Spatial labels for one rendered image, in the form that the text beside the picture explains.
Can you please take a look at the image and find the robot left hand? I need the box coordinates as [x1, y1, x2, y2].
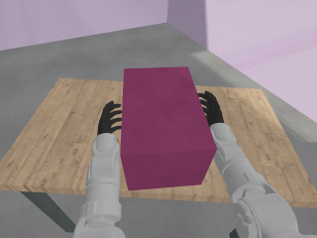
[97, 100, 122, 135]

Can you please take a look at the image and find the robot right hand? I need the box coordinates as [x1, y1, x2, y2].
[197, 90, 225, 127]

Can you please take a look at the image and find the right robot upper arm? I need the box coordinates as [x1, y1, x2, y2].
[234, 193, 317, 238]

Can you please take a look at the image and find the left robot forearm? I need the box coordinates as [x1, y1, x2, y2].
[72, 133, 122, 238]

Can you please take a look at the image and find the carton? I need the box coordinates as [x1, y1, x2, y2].
[120, 66, 217, 191]

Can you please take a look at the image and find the left robot upper arm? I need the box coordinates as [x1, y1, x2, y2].
[75, 226, 126, 238]

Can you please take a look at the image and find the table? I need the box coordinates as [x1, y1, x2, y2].
[0, 77, 317, 238]

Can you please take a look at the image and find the right robot forearm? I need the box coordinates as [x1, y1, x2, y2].
[210, 123, 299, 230]

